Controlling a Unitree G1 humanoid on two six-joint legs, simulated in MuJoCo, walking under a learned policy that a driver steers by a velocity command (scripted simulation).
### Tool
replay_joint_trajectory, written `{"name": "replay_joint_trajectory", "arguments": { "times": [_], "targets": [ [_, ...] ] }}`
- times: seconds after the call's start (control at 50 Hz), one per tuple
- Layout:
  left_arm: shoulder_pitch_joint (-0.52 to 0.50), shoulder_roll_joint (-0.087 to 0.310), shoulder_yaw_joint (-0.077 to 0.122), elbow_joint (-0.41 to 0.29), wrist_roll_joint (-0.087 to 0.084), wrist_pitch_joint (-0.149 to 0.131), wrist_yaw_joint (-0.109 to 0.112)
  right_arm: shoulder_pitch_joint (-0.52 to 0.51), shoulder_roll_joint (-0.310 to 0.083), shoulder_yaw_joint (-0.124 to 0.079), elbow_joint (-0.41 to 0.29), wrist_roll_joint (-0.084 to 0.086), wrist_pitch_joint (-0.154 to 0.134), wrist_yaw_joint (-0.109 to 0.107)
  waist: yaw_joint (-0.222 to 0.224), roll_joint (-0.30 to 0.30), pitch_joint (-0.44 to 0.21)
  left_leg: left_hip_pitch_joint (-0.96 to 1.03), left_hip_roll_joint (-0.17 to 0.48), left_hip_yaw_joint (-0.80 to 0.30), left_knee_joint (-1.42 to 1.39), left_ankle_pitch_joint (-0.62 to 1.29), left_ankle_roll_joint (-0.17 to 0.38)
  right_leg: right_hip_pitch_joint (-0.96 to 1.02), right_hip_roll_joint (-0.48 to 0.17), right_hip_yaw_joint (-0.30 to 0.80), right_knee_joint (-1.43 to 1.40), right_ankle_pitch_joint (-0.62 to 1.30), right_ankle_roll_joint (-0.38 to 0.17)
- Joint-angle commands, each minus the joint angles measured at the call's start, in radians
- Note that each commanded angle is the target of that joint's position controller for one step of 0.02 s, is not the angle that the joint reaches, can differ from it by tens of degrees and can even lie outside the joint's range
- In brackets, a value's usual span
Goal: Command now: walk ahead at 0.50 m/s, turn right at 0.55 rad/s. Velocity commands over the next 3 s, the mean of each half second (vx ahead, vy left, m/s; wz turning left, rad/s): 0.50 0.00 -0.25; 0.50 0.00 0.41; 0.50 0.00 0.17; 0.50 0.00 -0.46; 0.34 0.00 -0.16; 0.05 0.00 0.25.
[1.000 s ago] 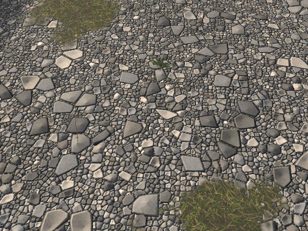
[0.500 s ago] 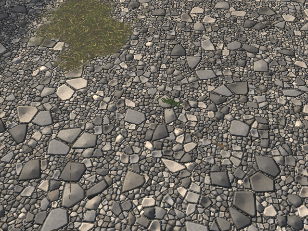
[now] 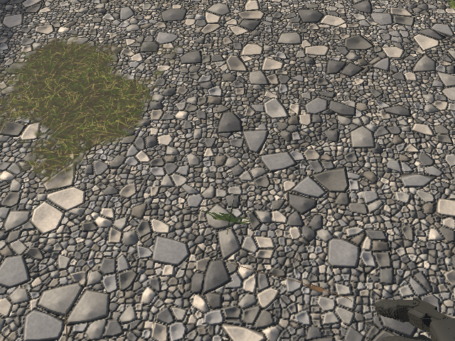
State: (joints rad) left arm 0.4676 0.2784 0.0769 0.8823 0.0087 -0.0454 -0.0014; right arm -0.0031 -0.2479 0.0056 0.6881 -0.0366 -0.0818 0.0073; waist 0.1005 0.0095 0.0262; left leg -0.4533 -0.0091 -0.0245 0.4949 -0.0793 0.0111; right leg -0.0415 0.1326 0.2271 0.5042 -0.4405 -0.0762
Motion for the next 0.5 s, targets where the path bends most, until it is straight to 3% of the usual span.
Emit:
{"name": "replay_joint_trajectory", "arguments": {
  "times": [0.02, 0.04, 0.06, 0.08, 0.1, 0.14, 0.2, 0.26, 0.32, 0.42, 0.46, 0.48, 0.5],
  "targets": [
    [0.048, 0.034, 0.004, -0.137, -0.035, -0.021, -0.004, 0.36, -0.319, -0.096, 0.011, -0.026, -0.001, -0.035, -0.151, 0.314, -0.339, 0.739, 0.468, -0.696, -0.212, -0.357, 0.182, -0.528, 0.024, -0.101, 0.602, -0.141, -0.004],
    [0.038, 0.11, 0.011, -0.101, 0.002, -0.001, 0.006, 0.312, -0.232, -0.089, 0.007, -0.011, 0.013, -0.029, -0.127, 0.158, -0.225, 0.632, 0.447, -0.704, -0.211, -0.454, 0.19, -0.617, -0.078, -0.112, 0.706, -0.08, -0.009],
    [-0.034, 0.114, 0.014, -0.099, 0.013, 0.004, -0.004, 0.26, -0.143, -0.067, -0.006, -0.002, 0.013, -0.024, -0.128, 0.048, -0.112, 0.511, 0.391, -0.544, -0.227, -0.4, 0.169, -0.611, -0.111, -0.117, 0.705, 0.018, -0.005],
    [-0.077, 0.089, 0.009, -0.106, 0.016, 0.005, -0.014, 0.238, -0.107, -0.057, 0.003, -0.003, 0.009, -0.019, -0.119, 0.025, -0.053, 0.422, 0.335, -0.408, -0.254, -0.248, 0.154, -0.585, -0.136, -0.124, 0.669, 0.077, 0.006],
    [-0.096, 0.077, 0.008, -0.11, 0.026, 0.012, -0.023, 0.246, -0.098, -0.053, 0.015, -0.002, 0.002, -0.018, -0.11, 0.065, -0.034, 0.378, 0.293, -0.313, -0.269, -0.142, 0.14, -0.563, -0.153, -0.131, 0.64, 0.098, 0.014],
    [-0.092, 0.063, 0.004, -0.111, 0.033, 0.028, -0.036, 0.278, -0.099, -0.054, 0.046, 0.007, -0.018, -0.011, -0.094, 0.11, -0.036, 0.342, 0.25, -0.207, -0.281, 0.044, 0.136, -0.529, -0.15, -0.139, 0.62, 0.119, 0.026],
    [-0.152, 0.051, -0.003, -0.13, 0.034, 0.033, -0.045, 0.323, -0.111, -0.06, 0.08, 0.019, -0.038, -0.001, -0.089, 0.092, -0.032, 0.363, 0.249, -0.135, -0.312, 0.148, 0.16, -0.582, -0.145, -0.13, 0.574, 0.179, 0.038],
    [-0.272, 0.043, -0.014, -0.168, 0.035, 0.029, -0.051, 0.357, -0.113, -0.062, 0.11, 0.022, -0.034, 0.002, -0.105, 0.079, 0.006, 0.375, 0.232, -0.065, -0.345, 0.174, 0.166, -0.64, -0.156, -0.15, 0.448, 0.27, 0.056],
    [-0.39, 0.015, -0.037, -0.203, 0.032, 0.021, -0.06, 0.388, -0.118, -0.063, 0.139, 0.025, -0.027, 0.005, -0.126, 0.084, 0.022, 0.356, 0.203, 0.006, -0.351, 0.213, 0.154, -0.572, -0.168, -0.227, 0.255, 0.361, 0.06],
    [-0.484, 0.031, -0.047, -0.236, 0.028, 0.007, -0.049, 0.478, -0.153, -0.071, 0.201, 0.023, -0.009, 0.001, -0.147, 0.089, 0.04, 0.433, 0.246, -0.017, -0.282, 0.348, 0.15, -0.467, -0.154, -0.296, 0.087, 0.301, 0.013],
    [-0.377, 0.05, -0.037, -0.204, 0.033, -0.007, -0.034, 0.471, -0.172, -0.074, 0.214, 0.025, 0.0, -0.003, -0.088, 0.08, -0.008, 0.452, 0.235, -0.014, -0.133, 0.558, 0.135, -0.308, -0.108, -0.305, 0.007, 0.256, -0.014],
    [-0.23, 0.074, -0.024, -0.152, 0.045, -0.02, -0.022, 0.466, -0.163, -0.07, 0.218, 0.033, 0.004, -0.003, -0.022, 0.039, -0.091, 0.395, 0.19, 0.022, 0.042, 0.559, 0.115, -0.1, -0.103, -0.297, -0.053, 0.302, -0.037],
    [-0.057, 0.147, -0.003, -0.118, 0.067, -0.029, -0.006, 0.447, -0.124, -0.057, 0.183, 0.04, 0.0, 0.0, 0.047, -0.045, -0.218, 0.211, 0.139, 0.05, 0.299, 0.279, 0.094, 0.162, -0.292, -0.105, -0.076, 0.209, -0.08]
  ]
}}
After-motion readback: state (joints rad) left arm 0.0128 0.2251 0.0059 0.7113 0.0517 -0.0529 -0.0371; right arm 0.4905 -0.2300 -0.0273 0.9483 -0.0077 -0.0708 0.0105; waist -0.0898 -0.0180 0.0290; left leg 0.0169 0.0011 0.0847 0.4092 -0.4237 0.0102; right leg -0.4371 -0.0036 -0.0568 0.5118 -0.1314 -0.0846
